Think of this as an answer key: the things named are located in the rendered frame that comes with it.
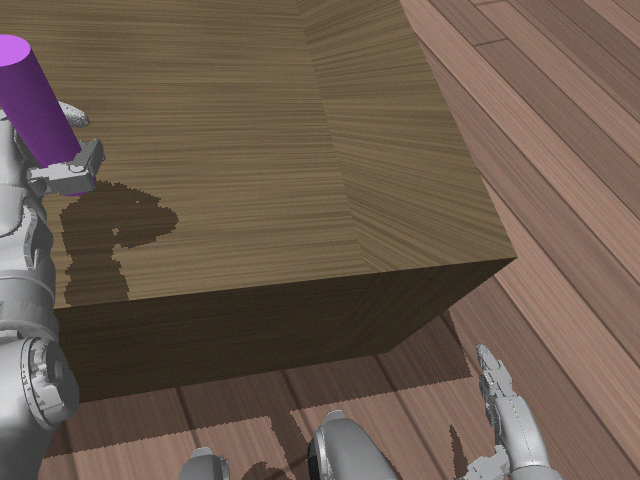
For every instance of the can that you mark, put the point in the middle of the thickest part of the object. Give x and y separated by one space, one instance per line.
31 106

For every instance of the left robot arm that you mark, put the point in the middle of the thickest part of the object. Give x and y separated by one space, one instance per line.
37 389

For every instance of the right robot hand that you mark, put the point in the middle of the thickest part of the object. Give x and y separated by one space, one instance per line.
518 440

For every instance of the left robot hand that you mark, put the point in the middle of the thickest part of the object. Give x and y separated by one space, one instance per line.
19 168

